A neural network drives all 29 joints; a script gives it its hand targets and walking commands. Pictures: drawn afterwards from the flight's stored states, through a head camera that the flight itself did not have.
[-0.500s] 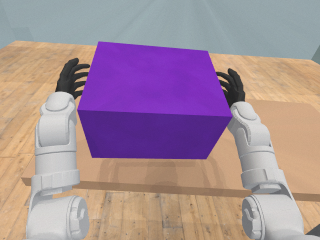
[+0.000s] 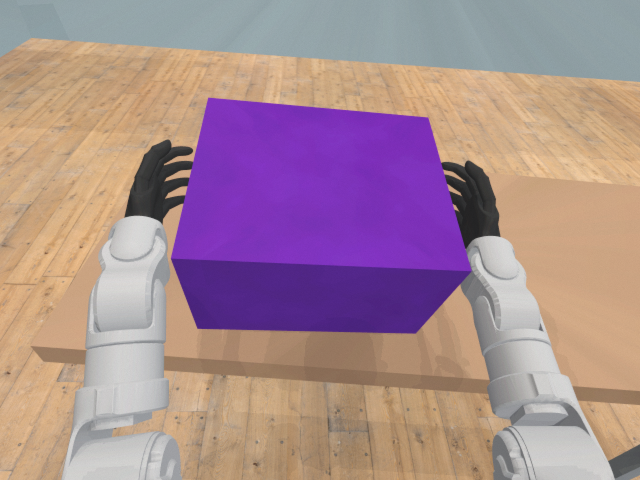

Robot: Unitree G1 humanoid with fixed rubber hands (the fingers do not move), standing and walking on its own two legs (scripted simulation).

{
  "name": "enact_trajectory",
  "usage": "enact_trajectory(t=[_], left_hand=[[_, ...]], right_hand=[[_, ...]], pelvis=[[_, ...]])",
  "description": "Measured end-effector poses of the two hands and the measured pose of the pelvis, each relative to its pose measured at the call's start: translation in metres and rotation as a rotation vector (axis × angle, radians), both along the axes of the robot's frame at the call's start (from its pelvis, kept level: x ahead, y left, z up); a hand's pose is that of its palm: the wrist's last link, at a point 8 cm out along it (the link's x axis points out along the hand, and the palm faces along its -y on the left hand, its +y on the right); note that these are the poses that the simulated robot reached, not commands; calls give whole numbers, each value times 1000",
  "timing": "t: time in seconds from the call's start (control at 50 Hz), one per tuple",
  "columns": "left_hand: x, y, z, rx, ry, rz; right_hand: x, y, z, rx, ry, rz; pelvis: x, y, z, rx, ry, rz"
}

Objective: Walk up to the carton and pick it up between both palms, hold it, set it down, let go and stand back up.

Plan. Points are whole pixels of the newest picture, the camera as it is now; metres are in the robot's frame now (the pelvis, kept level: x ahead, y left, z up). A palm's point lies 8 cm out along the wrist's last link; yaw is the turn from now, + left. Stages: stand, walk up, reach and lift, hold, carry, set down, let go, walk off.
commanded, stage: set down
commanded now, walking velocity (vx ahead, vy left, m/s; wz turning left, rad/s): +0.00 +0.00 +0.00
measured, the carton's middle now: (316, 220) +0.41 -0.01 +0.14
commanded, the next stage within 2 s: none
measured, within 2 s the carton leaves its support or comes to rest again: neither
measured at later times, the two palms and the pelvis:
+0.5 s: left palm (140, 220) +0.38 +0.20 +0.16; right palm (452, 228) +0.38 -0.19 +0.15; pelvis -0.02 +0.00 +0.00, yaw -1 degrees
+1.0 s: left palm (166, 225) +0.41 +0.18 +0.13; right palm (450, 230) +0.41 -0.20 +0.12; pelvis +0.00 +0.00 +0.00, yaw -3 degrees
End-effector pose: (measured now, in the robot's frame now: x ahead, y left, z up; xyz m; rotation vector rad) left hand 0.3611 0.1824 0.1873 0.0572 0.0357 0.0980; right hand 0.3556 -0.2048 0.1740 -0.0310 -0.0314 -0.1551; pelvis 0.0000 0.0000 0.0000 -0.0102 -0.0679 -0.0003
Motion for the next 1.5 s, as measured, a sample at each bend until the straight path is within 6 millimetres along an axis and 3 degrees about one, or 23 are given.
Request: enact_trajectory(t=[0.14,0.28,0.44,0.58,0.74,0.9,1.1,1.26,1.5], left_hand=[[12,-6,-3,-23,90,-30],[5,9,-22,-36,102,-7],[8,21,-29,-29,104,26],[26,12,-25,-7,111,13],[44,-5,-42,-17,149,-15],[44,-5,-61,-23,182,4],[47,6,-54,-6,173,31],[58,-8,-48,-15,178,-11],[62,-15,-73,-32,237,-5]], right_hand=[[0,-6,-4,-20,91,-33],[2,8,-19,-12,96,-11],[15,20,-24,-18,85,23],[29,12,-17,-29,91,12],[35,-5,-29,-41,128,-15],[42,-6,-48,-30,159,1],[55,5,-47,-11,151,29],[49,-8,-41,-12,156,-17],[51,-16,-63,4,209,-12]], pelvis=[[-12,-2,1,7,-6,-32],[-24,1,2,9,22,-36],[-20,4,2,9,52,-22],[-12,5,2,6,49,-19],[-4,5,2,5,70,-33],[-1,4,1,7,119,-49],[-4,1,1,7,143,-31],[-7,1,1,9,140,-35],[-7,4,1,17,187,-72]])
